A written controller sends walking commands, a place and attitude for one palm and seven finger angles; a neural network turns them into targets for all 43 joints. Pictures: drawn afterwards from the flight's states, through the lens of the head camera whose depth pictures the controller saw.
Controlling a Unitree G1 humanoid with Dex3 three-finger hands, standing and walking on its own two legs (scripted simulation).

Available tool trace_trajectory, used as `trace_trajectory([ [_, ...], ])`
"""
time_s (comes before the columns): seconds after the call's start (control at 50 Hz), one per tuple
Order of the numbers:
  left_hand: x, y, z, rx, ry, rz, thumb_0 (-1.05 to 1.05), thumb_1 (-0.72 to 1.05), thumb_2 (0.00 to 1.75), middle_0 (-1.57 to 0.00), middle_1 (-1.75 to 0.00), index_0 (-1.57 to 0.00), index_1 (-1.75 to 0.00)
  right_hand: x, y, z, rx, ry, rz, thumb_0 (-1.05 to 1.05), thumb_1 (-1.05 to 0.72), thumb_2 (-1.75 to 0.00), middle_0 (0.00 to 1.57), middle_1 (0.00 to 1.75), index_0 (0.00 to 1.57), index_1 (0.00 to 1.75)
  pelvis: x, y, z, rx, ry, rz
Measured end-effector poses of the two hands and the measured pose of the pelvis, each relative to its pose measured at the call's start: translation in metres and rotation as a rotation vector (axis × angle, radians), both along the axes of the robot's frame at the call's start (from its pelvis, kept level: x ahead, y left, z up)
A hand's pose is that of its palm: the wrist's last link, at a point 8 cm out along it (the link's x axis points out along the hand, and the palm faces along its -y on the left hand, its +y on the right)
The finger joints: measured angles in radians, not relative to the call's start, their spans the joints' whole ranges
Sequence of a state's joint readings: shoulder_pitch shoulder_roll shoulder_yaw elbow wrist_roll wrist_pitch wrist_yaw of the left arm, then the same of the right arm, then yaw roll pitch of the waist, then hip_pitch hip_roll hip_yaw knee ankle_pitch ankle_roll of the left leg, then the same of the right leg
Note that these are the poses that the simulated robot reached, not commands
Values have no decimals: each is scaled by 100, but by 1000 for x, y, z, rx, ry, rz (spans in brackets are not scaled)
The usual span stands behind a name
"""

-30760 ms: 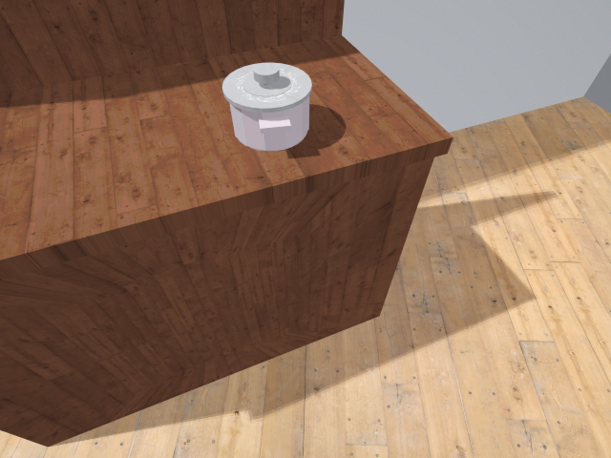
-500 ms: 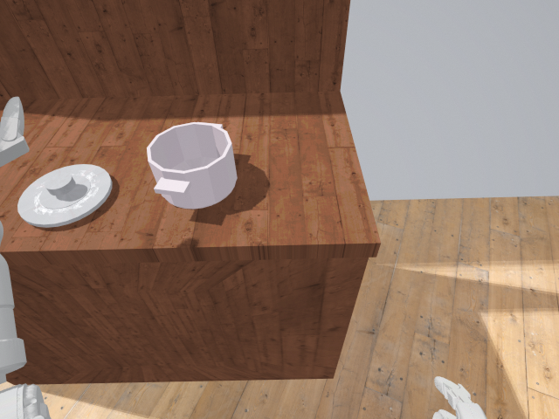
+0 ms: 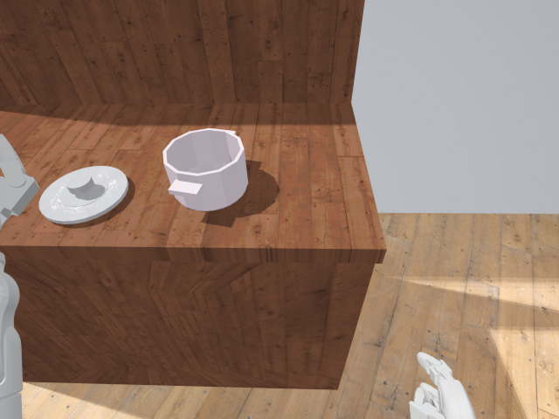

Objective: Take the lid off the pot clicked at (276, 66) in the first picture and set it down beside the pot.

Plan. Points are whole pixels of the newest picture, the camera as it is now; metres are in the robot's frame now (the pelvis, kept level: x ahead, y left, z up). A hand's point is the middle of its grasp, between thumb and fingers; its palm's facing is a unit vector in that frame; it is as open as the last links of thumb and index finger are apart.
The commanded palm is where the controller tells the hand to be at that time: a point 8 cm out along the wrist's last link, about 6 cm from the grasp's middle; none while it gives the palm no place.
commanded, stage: draw the hand back to the body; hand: left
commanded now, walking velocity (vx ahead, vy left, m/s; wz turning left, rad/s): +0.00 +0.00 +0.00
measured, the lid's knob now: (79, 183) +0.47 +0.44 +0.07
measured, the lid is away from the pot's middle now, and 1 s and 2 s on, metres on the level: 0.24 0.24 0.24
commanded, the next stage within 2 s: step back with the hand held close in 0.56 s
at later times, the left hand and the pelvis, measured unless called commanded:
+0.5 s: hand (11, 264) +0.17 +0.25 +0.25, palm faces +0.48 -0.81 -0.34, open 7.4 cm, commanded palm +0.12 +0.29 +0.26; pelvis -0.01 +0.01 +0.00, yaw +0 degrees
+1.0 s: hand out of the picture +0.16 +0.26 +0.23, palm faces +0.37 -0.78 -0.50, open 7.4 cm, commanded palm +0.09 +0.32 +0.26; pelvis -0.04 +0.04 -0.01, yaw -1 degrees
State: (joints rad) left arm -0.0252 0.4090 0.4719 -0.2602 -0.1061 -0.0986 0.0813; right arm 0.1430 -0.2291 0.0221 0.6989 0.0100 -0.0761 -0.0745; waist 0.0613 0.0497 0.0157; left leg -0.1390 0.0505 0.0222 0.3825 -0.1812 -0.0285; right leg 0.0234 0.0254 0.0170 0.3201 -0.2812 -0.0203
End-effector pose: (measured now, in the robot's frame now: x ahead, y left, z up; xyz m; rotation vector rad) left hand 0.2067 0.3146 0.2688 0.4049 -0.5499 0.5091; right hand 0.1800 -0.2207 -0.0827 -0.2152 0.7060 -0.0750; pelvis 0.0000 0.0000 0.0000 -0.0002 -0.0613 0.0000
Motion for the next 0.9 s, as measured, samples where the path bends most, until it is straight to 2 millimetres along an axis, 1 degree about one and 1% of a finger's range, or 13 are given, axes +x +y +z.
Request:
trace_trajectory([
  [0.22, -36, -16, -5, 56, 10, -39, 1, 88, 90, -21, -30, -21, -30, -4, 7, 3, -3, -22, 6, 1, -90, -90, 21, 30, 20, 30, -3, 5, 0, -2, -14, -2],
  [0.44, -74, -30, -10, 106, 45, -75, 1, 88, 90, -21, -30, -21, -30, -5, 20, 8, 7, -63, 29, 1, -90, -90, 21, 30, 20, 30, -10, 9, 0, -7, -29, 2],
  [0.52, -84, -30, -8, 117, 38, -68, 1, 88, 90, -21, -30, -21, -30, -7, 25, 8, 5, -67, 43, 1, -90, -90, 21, 30, 20, 30, -13, 10, 0, -9, -36, 8],
  [0.68, -92, -27, -9, 102, 24, -57, 1, 88, 90, -21, -30, -21, -30, -11, 30, 9, 7, -76, 59, 1, -90, -90, 21, 30, 20, 30, -19, 11, 0, -12, -46, 12],
  [0.76, -92, -23, 0, 174, 3, -53, 1, 88, 90, -21, -30, -21, -30, -15, 28, 9, 13, -65, 47, 1, -90, -90, 21, 30, 20, 30, -22, 15, -2, -29, -11, 17],
  [0.82, -87, -21, 0, 209, 18, -77, 1, 88, 90, -21, -30, -21, -30, -21, 23, 8, 5, -47, 10, 1, -90, -90, 21, 30, 20, 30, -24, 21, -4, -33, 13, 15],
  [0.9, -81, -16, -9, 232, 82, -124, 1, 88, 90, -21, -30, -21, -30, -36, 16, 8, -17, -19, -51, 1, -90, -90, 21, 30, 20, 30, -30, 31, -5, -29, 33, 1],
])
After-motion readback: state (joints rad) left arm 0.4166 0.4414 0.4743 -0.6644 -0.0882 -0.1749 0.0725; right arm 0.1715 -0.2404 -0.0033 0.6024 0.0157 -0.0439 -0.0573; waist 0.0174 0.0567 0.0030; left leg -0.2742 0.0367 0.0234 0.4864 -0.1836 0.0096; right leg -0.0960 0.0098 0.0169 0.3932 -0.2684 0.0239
